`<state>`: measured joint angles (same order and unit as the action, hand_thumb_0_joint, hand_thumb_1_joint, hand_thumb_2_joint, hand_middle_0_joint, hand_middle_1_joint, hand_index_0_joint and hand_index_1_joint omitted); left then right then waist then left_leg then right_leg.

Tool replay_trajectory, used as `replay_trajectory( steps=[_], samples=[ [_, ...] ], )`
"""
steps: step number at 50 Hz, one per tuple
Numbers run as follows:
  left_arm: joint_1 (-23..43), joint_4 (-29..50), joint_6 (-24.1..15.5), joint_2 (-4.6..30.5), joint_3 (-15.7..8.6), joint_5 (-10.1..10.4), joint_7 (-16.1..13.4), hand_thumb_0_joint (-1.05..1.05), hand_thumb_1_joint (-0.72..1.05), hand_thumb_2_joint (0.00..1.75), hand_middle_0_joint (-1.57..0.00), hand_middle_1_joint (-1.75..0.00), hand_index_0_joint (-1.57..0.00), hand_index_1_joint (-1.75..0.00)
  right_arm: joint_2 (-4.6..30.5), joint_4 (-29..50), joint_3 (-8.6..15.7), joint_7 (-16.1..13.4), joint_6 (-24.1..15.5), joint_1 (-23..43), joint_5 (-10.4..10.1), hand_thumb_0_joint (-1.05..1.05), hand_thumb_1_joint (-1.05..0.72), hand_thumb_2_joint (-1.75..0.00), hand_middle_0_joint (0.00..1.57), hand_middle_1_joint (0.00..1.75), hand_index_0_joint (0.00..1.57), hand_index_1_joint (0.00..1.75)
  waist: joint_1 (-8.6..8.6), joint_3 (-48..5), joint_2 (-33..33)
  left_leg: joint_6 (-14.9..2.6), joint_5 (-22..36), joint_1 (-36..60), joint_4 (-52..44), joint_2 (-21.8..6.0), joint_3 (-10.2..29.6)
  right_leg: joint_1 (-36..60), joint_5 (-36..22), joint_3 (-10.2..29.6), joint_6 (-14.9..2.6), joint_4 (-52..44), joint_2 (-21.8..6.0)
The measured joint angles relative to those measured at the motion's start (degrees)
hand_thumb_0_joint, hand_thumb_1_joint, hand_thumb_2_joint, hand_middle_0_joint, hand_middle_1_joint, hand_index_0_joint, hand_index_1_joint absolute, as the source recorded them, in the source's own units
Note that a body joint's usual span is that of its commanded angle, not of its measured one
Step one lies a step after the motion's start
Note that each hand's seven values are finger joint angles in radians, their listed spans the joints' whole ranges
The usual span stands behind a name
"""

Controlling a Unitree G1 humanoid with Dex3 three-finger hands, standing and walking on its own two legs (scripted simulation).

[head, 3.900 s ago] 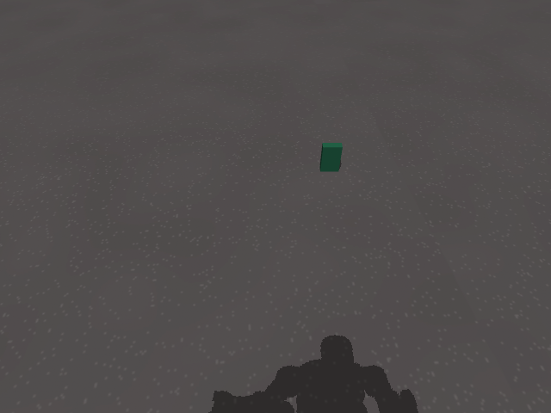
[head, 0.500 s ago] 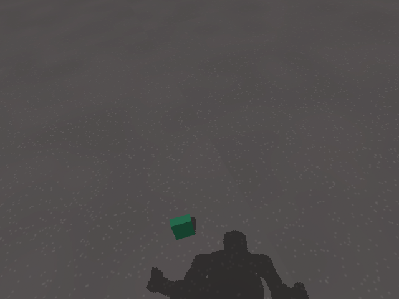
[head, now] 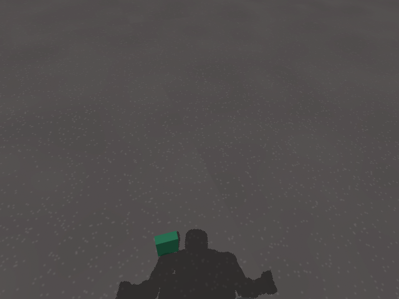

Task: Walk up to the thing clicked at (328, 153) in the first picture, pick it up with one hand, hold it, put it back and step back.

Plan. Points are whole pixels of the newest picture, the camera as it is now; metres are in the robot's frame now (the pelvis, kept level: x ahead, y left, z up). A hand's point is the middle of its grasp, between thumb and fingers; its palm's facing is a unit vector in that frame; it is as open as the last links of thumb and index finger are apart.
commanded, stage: walk up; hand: left
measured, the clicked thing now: (166, 244) +0.46 +0.12 -0.68
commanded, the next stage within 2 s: stand in 1.36 s
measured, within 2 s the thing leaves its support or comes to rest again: neither
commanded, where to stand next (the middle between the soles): +0.10 -0.01 m, yaw +1 degrees
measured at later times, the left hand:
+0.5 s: hand out of the picture +0.14 +0.23 -0.14, palm faces -0.02 -0.93 -0.35, open 7.4 cm
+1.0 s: hand out of the picture +0.13 +0.24 -0.14, palm faces -0.01 -0.94 -0.34, open 7.4 cm
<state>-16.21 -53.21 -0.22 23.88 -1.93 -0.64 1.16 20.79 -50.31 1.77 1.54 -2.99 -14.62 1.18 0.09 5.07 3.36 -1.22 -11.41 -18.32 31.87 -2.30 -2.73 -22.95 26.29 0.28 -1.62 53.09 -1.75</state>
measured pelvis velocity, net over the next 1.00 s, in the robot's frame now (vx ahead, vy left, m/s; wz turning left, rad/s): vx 0.05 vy -0.01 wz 0.00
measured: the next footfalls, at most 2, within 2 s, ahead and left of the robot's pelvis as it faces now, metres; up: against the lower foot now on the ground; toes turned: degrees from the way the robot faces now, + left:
right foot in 0.14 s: +0.09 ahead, -0.15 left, +0.00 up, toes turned -2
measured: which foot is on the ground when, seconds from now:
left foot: down 0.00-1.00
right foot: up 0.00-0.12, down 0.14-1.00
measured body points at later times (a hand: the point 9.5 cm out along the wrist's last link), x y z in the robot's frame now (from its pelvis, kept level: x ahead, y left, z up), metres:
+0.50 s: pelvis +0.04 -0.02 +0.00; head +0.05 -0.03 +0.45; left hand +0.14 +0.28 -0.11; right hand +0.12 -0.32 -0.13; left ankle +0.06 +0.12 -0.73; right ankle +0.05 -0.15 -0.73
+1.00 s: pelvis +0.05 -0.01 +0.02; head +0.06 -0.01 +0.47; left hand +0.13 +0.29 -0.12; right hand +0.13 -0.32 -0.12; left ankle +0.06 +0.12 -0.73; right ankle +0.05 -0.15 -0.73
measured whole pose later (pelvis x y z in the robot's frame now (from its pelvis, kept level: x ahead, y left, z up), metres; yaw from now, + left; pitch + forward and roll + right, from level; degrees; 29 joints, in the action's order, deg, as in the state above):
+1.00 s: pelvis +0.05 -0.01 +0.02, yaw +0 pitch -2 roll +0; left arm -4.9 -66.9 -0.4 20.2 -0.3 -0.2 0.6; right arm 20.8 -66.4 0.0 0.5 -0.8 -5.2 0.0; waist -0.1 2.7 -0.3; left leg 1.0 -10.3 -8.3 20.9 -1.6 -0.7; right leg -7.2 10.8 -1.0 1.6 20.2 -2.0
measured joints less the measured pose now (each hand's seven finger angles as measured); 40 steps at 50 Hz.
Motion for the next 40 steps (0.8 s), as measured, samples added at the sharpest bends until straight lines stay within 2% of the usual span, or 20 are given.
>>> replay_trajectory(
  steps=[5, 7, 8, 9, 10, 12, 13, 14, 15, 16, 19, 25, 32, 40],
  samples=[
    [-0.12, -1.48, -0.19, -0.35, -0.42, -0.25, -0.04, 0.0, 0.9, 0.9, -0.2, -0.3, -0.2, -0.3, 1.78, -0.23, 0.23, -0.42, 0.86, -0.02, 0.03, 0.0, -0.9, -0.89, 0.21, 0.3, 0.2, 0.3, 0.5, -0.22, -1.39, 0.44, -1.55, 0.36, 1.06, -0.08, -0.22, 1.96, -2.82, 0.12, 0.84, -9.37, -1.12],
    [-0.25, -2.13, -0.7, -0.38, -0.63, -0.35, -0.4, 0.0, 0.9, 0.9, -0.2, -0.3, -0.2, -0.3, 2.48, -0.62, 0.22, -0.52, 1.68, 0.41, -0.21, 0.0, -0.9, -0.89, 0.21, 0.3, 0.2, 0.3, 0.35, -0.43, -2.22, 1.06, -3.28, -0.43, 3.66, -0.45, -0.27, 4.55, -6.47, -0.39, 0.81, -15.6, -0.77],
    [0.01, -2.69, -0.94, -0.64, -0.77, -0.49, -0.7, 0.0, 0.9, 0.9, -0.2, -0.3, -0.2, -0.3, 2.85, -0.98, 0.22, -0.64, 2.08, 0.81, -0.47, 0.0, -0.9, -0.89, 0.21, 0.3, 0.2, 0.3, 0.19, -0.27, -3.15, 1.54, -4.34, -0.85, 5.4, -1.03, -0.01, 5.47, -10.1, -0.61, 1.35, -17.37, -0.18],
    [0.49, -3.28, -1.05, -1.25, -0.81, -0.68, -1.01, 0.0, 0.9, 0.9, -0.2, -0.3, -0.2, -0.3, 3.2, -1.56, 0.27, -0.85, 2.49, 1.29, -0.79, 0.0, -0.9, -0.89, 0.21, 0.3, 0.2, 0.3, 0.17, 0.05, -4.77, 1.84, -5.23, -1.02, 6.84, -1.95, 0.77, 6.13, -10.67, -1.31, 1.85, -17.54, 0.7],
    [0.7, -3.57, -1.23, -1.76, -0.68, -0.82, -1.19, 0.0, 0.9, 0.9, -0.2, -0.3, -0.2, -0.3, 3.23, -2.14, 0.22, -1.05, 2.88, 1.65, -1.11, 0.0, -0.9, -0.89, 0.21, 0.3, 0.2, 0.3, 0.12, -0.06, -5.81, 1.66, -5.99, -1.1, 7.55, -2.14, 1.66, 6.49, -10.32, -1.78, 2.11, -17.49, 1.15],
    [1.02, -3.84, -1.31, -2.22, 0.02, -0.73, -1.09, 0.0, 0.9, 0.9, -0.2, -0.3, -0.2, -0.3, 2.75, -3.25, -0.13, -1.27, 3.23, 2.35, -1.41, 0.01, -0.9, -0.89, 0.21, 0.3, 0.2, 0.3, -0.69, -0.74, -5.92, 0.87, -10.32, -0.59, 7.88, -0.64, 2.35, 6.26, -9.41, -1.08, 2.07, -16.85, 0.76],
    [1.36, -4.01, -1.19, -2.43, 0.34, -0.6, -0.98, 0.0, 0.9, 0.9, -0.2, -0.3, -0.2, -0.3, 2.52, -3.74, -0.33, -1.25, 3.08, 2.77, -1.47, 0.01, -0.9, -0.89, 0.21, 0.3, 0.2, 0.3, -0.91, -0.96, -5.84, 0.66, -10.25, 0.17, 6.76, -0.01, 2.29, 6.16, -9.12, -0.66, 2.1, -16.63, 0.45],
    [1.91, -4.23, -1.03, -2.7, 0.6, -0.44, -0.92, 0.0, 0.9, 0.9, -0.2, -0.3, -0.2, -0.3, 2.33, -4.24, -0.5, -1.19, 2.81, 3.23, -1.63, 0.01, -0.91, -0.89, 0.21, 0.3, 0.2, 0.3, -0.81, -0.99, -5.95, 0.79, -7.56, 0.82, 5.24, 0.25, 2.22, 6.29, -8.99, -0.58, 2.21, -16.66, 0.21],
    [2.65, -4.44, -0.91, -2.97, 0.86, -0.26, -0.88, 0.0, 0.9, 0.9, -0.2, -0.3, -0.2, -0.3, 2.17, -4.72, -0.62, -1.12, 2.53, 3.65, -1.78, 0.01, -0.91, -0.89, 0.21, 0.3, 0.2, 0.3, -0.6, -0.9, -6.18, 1.17, -4.23, 1.37, 3.87, 0.25, 2.18, 6.54, -8.92, -0.72, 2.35, -16.8, 0.07],
    [3.54, -4.66, -0.86, -3.18, 1.05, -0.07, -0.87, 0.0, 0.9, 0.9, -0.2, -0.3, -0.2, -0.3, 1.86, -5.31, -0.75, -1.07, 2.33, 4.1, -1.86, 0.01, -0.91, -0.89, 0.21, 0.3, 0.2, 0.3, -0.51, -0.72, -6.14, 1.82, -3.62, 1.86, 3.14, 0.41, 2.14, 6.84, -8.91, -0.73, 2.46, -17.0, -0.15],
    [5.88, -4.92, -1.09, -3.63, 1.49, 0.33, -0.79, 0.0, 0.9, 0.9, -0.2, -0.3, -0.2, -0.3, 0.85, -6.97, -1.51, -0.78, 2.19, 5.12, -1.79, 0.01, -0.91, -0.89, 0.21, 0.3, 0.2, 0.3, -0.55, -1.01, -5.8, 2.52, -3.76, 2.93, 1.32, 0.48, 2.02, 7.77, -9.55, -0.68, 2.54, -18.71, -0.25],
    [10.23, -6.17, -1.31, -3.85, 1.86, 0.73, -0.87, 0.0, 0.9, 0.9, -0.2, -0.3, -0.2, -0.3, -0.55, -10.07, -2.39, -0.53, 2.02, 6.75, -1.52, 0.0, -0.9, -0.89, 0.21, 0.3, 0.2, 0.3, -0.07, -1.64, -4.1, 2.58, -2.32, 5.14, -2.52, 0.46, 1.99, 10.05, -11.2, -0.8, 2.56, -22.69, -0.17],
    [13.21, -8.38, -0.9, -3.9, 2.05, 0.91, -0.77, 0.0, 0.9, 0.9, -0.2, -0.3, -0.2, -0.3, -0.12, -13.32, -2.26, -0.85, 1.89, 7.95, -1.24, 0.0, -0.9, -0.89, 0.21, 0.3, 0.2, 0.3, 0.38, -2.22, -2.75, 2.47, -0.72, 7.26, -6.33, 0.39, 1.9, 12.55, -13.33, -0.87, 2.8, -27.38, -0.05],
    [13.01, -11.19, -0.44, -3.65, 1.94, 0.61, -0.56, 0.0, 0.9, 0.9, -0.2, -0.3, -0.2, -0.3, 0.6, -15.12, -1.77, -1.1, 1.96, 8.94, -1.09, 0.0, -0.9, -0.89, 0.21, 0.3, 0.2, 0.3, 0.49, -2.31, -2.68, 2.35, 0.52, 8.76, -9.23, 0.42, 1.84, 14.36, -14.95, -0.92, 3.02, -30.97, -0.04]
  ],
)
